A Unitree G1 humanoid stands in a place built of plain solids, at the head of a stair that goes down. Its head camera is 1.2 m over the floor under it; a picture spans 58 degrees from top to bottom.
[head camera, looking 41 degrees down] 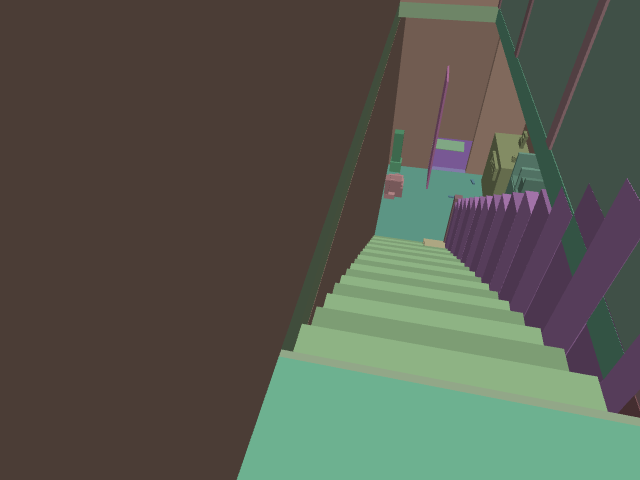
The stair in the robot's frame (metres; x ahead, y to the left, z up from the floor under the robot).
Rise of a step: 0.18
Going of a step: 0.25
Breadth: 1.09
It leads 13 degrees to the right of straight ahead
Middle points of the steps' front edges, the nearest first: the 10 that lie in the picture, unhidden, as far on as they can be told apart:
0.72 -0.40 0.00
0.97 -0.46 -0.18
1.21 -0.51 -0.37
1.46 -0.57 -0.55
1.71 -0.62 -0.73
1.95 -0.68 -0.91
2.20 -0.73 -1.10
2.45 -0.79 -1.28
2.70 -0.84 -1.46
2.94 -0.90 -1.65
